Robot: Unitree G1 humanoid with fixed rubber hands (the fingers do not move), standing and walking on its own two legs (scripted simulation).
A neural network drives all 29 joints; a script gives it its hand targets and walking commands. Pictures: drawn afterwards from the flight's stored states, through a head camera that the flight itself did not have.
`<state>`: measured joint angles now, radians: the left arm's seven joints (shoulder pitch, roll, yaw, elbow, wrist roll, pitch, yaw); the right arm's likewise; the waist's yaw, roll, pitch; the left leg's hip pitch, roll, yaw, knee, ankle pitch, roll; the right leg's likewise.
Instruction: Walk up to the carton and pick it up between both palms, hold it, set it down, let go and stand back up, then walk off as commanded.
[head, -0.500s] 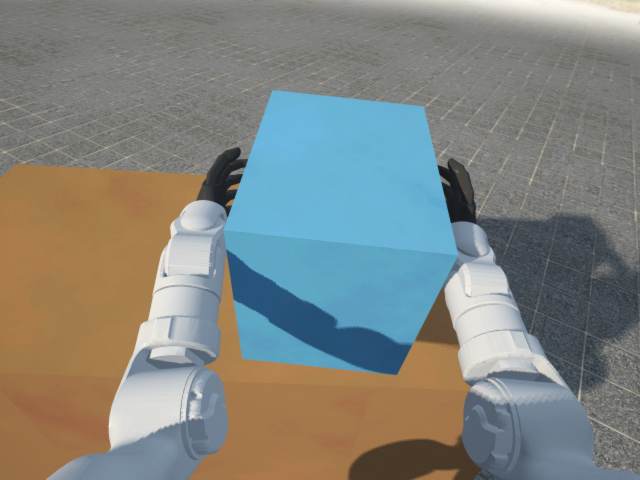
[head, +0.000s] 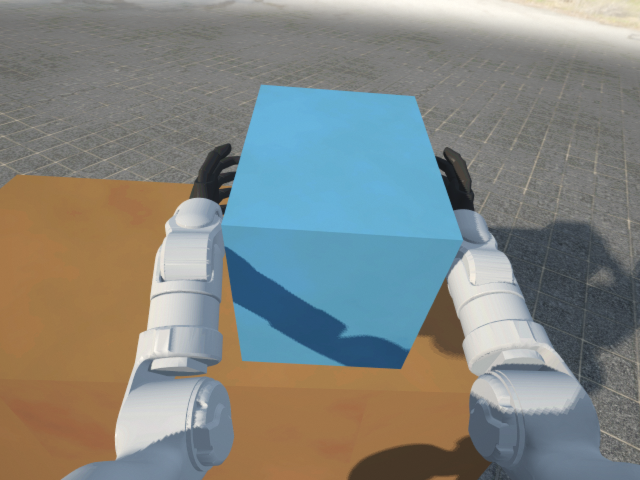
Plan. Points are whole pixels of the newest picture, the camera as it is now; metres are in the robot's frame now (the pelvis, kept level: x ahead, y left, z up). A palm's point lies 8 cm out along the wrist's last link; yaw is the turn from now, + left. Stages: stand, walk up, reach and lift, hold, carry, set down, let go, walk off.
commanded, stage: reach and lift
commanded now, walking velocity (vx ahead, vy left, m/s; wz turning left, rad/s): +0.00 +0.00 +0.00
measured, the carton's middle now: (330, 225) +0.41 +0.00 +0.16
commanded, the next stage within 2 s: hold in 1.06 s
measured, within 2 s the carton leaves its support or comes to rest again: neither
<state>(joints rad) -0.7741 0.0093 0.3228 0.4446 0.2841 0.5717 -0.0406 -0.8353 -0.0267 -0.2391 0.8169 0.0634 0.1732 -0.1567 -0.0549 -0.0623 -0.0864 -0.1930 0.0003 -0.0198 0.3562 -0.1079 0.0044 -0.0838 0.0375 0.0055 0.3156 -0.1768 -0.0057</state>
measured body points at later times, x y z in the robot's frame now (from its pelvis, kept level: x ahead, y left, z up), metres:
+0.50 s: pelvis +0.00 +0.00 +0.00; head -0.06 +0.04 +0.44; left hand +0.40 +0.16 +0.22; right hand +0.40 -0.15 +0.23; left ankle +0.06 +0.11 -0.75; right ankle +0.00 -0.11 -0.75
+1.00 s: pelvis +0.00 +0.00 +0.00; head -0.07 +0.04 +0.44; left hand +0.39 +0.16 +0.23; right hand +0.40 -0.15 +0.25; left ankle +0.06 +0.11 -0.75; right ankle +0.00 -0.11 -0.75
